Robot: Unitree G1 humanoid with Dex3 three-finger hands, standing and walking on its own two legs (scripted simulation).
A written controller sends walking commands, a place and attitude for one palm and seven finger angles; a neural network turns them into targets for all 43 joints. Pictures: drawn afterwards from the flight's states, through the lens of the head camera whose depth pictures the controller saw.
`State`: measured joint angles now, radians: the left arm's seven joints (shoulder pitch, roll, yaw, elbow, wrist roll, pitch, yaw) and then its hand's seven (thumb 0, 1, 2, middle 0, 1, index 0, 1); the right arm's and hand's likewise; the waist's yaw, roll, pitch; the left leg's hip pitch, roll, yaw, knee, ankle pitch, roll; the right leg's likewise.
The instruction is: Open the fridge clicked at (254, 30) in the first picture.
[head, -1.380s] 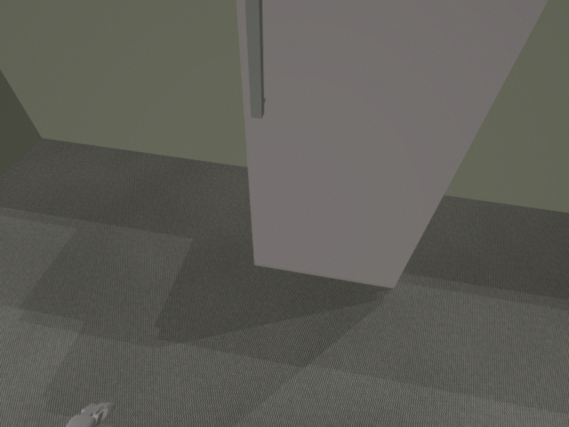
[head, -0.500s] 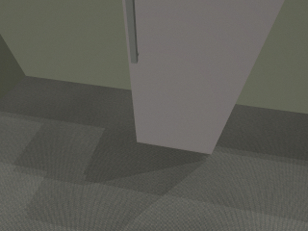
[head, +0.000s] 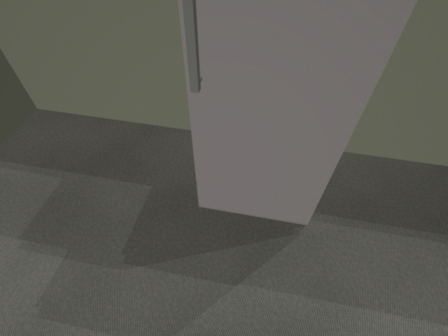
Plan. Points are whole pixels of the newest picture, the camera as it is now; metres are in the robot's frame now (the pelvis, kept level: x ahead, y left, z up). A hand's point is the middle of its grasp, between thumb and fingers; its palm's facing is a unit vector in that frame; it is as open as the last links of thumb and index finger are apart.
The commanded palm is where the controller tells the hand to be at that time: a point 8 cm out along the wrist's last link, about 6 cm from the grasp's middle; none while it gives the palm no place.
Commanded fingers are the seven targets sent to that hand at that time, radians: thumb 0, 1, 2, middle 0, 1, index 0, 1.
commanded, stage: look at it before walking up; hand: left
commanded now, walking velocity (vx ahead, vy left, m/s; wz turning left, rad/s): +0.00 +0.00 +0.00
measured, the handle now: (194, 31) +0.78 +0.13 +0.18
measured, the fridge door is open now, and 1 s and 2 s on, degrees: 0 0 0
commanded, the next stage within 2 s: turn to face it in 0.06 s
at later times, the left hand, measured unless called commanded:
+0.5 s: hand out of the picture +0.07 +0.22 -0.17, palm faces -0.08 -0.95 -0.30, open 7.4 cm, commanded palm none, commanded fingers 0.00 0.90 0.90 -0.20 -0.30 -0.20 -0.30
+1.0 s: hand out of the picture +0.10 +0.22 -0.19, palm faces -0.08 -0.98 -0.17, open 7.4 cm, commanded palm none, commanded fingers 0.00 0.90 0.90 -0.20 -0.30 -0.20 -0.30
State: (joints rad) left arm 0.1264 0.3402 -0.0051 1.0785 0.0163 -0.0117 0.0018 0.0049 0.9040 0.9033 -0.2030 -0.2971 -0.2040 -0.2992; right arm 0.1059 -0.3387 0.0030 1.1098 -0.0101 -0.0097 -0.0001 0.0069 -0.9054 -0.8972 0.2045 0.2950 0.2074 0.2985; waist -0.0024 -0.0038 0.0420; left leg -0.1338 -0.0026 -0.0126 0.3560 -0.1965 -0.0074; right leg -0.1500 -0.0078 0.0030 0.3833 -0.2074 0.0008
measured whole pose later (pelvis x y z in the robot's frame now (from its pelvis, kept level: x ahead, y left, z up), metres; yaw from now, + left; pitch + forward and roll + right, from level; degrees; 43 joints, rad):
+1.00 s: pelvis +0.10 +0.03 -0.01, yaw -6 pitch +0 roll -1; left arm 0.34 0.19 0.06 1.10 0.03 0.01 0.00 0.01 0.91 0.90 -0.20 -0.30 -0.20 -0.30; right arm 0.46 -0.13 -0.01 1.13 -0.02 -0.08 -0.04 0.00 -0.91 -0.90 0.20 0.29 0.20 0.30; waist -0.03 -0.03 0.02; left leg -0.03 0.00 0.11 0.41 -0.39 0.05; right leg -0.48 -0.02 -0.03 1.11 -0.39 -0.04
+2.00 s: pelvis +0.22 +0.06 -0.01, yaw -9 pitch +0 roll -3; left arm 0.28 0.22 0.08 1.01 0.03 0.07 0.01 0.00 0.91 0.90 -0.20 -0.30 -0.20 -0.30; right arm 0.18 -0.14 -0.05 1.00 -0.04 0.03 -0.03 0.00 -0.91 -0.90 0.20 0.30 0.21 0.30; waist -0.02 -0.02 0.02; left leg -0.37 0.07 0.08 0.41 -0.04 0.04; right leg -0.28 -0.02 -0.02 0.86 -0.50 0.02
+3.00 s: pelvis +0.24 +0.08 +0.00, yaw -7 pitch +0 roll +0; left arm 0.23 0.16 0.02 1.12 0.01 -0.03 0.04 0.01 0.93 0.90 -0.20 -0.30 -0.20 -0.30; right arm 0.29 -0.12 0.00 1.17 -0.02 -0.01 -0.04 0.01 -0.93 -0.90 0.20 0.29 0.20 0.30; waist -0.01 0.01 0.02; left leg -0.10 0.03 0.10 0.39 -0.30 -0.01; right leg -0.17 -0.03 -0.10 0.44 -0.27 -0.01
